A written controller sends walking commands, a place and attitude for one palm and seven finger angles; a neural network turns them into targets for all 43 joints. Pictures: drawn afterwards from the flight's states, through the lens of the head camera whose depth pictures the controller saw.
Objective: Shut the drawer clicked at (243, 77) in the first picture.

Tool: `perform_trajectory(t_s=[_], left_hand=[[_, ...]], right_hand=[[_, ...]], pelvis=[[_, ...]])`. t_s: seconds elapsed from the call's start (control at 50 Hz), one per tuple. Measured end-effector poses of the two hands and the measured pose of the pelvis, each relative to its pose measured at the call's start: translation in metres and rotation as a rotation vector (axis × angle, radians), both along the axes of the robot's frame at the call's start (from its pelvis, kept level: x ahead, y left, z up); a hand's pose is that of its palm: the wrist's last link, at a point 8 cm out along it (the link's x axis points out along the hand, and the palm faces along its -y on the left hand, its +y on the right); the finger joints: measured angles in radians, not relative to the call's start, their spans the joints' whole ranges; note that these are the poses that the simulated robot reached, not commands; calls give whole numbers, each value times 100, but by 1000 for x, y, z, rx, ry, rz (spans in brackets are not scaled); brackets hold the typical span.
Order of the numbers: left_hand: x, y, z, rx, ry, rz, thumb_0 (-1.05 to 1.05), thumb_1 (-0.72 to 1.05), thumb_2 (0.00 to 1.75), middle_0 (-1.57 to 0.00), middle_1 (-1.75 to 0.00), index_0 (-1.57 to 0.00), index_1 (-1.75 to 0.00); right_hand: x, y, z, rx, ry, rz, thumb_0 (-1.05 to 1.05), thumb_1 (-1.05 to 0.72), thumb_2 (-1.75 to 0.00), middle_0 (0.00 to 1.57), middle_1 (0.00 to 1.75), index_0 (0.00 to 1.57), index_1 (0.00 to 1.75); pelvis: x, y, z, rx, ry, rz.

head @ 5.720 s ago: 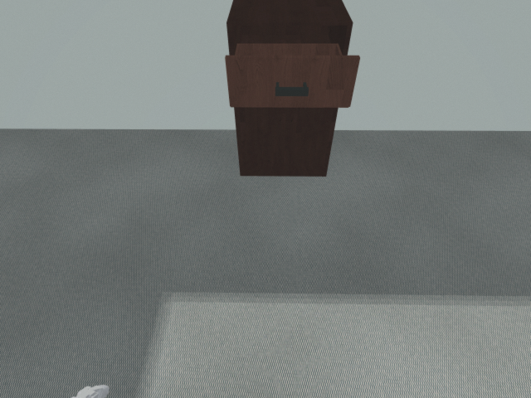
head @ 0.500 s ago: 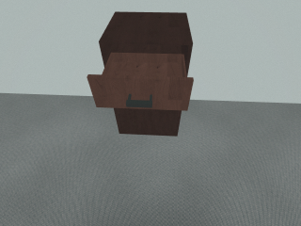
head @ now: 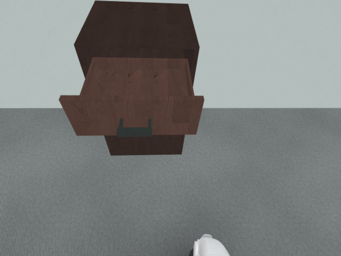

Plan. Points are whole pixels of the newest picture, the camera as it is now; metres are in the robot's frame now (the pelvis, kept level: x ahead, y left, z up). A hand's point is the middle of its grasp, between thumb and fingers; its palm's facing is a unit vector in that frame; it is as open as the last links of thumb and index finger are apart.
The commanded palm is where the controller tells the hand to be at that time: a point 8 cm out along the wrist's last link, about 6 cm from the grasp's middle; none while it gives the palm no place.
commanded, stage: take the last steps up to it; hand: left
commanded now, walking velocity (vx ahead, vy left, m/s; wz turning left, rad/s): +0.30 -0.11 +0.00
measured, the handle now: (135, 126) +0.51 +0.13 -0.06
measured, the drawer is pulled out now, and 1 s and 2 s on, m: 0.30 0.30 0.30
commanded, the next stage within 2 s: come to a stop and stand still in 0.50 s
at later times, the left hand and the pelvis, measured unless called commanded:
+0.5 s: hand out of the picture +0.15 +0.10 -0.17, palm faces +0.12 -0.98 -0.16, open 7.3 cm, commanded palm none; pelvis +0.16 -0.07 +0.00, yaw +2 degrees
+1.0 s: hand (136, 235) +0.21 +0.10 -0.18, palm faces +0.10 -0.96 -0.24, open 7.4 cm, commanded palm none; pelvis +0.21 -0.09 +0.00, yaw +3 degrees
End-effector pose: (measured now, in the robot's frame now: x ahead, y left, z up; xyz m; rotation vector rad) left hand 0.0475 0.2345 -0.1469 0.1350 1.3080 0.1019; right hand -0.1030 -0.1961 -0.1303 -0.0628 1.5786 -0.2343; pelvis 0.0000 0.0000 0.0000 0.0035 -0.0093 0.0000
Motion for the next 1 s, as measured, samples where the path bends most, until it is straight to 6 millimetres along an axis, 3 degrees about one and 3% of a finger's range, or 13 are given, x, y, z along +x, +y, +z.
perform_trajectory(t_s=[0.1,0.16,0.28,0.38,0.46,0.56,0.64,0.72,0.84,1.0], left_hand=[[94,-33,-5,36,-137,-51,1,91,90,-19,-30,-19,-30],[119,-50,-1,48,-187,-29,0,91,90,-19,-30,-19,-30],[120,-67,13,68,-144,34,-1,93,90,-20,-30,-20,-30],[109,-73,13,60,-74,62,-1,94,90,-20,-30,-20,-30],[95,-82,6,23,-2,104,0,93,90,-19,-30,-20,-30],[76,-90,-4,-30,99,172,0,91,90,-19,-30,-20,-30],[69,-90,-14,-63,185,198,0,91,90,-19,-30,-19,-30],[83,-88,-9,-56,217,177,1,91,90,-19,-30,-19,-30],[120,-83,-4,-13,156,163,1,91,90,-19,-30,-19,-30],[151,-91,3,84,70,121,0,91,90,-19,-30,-19,-30]], right_hand=[[17,-29,-23,42,92,-38,1,-90,-90,21,30,21,30],[54,-54,-32,42,79,-20,1,-91,-90,20,30,21,30],[181,-97,-24,-16,-168,63,1,-91,-90,20,30,20,30],[276,-107,-9,-32,-339,124,1,-91,-90,20,29,20,29],[332,-99,1,-22,-408,176,1,-91,-90,20,29,20,29],[382,-77,5,-10,-439,240,1,-91,-90,20,29,20,29],[402,-57,1,-7,-443,259,1,-91,-90,20,29,20,30],[409,-58,5,-46,-448,217,-3,-95,-90,20,30,21,30],[403,-78,2,-65,-365,215,-3,-96,-90,21,30,21,30],[378,-119,-20,-21,-293,160,0,-93,-90,20,30,21,30]], pelvis=[[46,-33,-22,13,1,2],[64,-48,-23,2,-15,7],[99,-64,-6,-15,-22,27],[126,-71,1,-26,-15,35],[147,-71,3,-33,-13,38],[175,-63,1,-40,-18,47],[196,-52,-4,-23,-26,47],[207,-47,0,-8,-29,36],[211,-56,3,3,-30,48],[208,-92,-5,20,-29,44]])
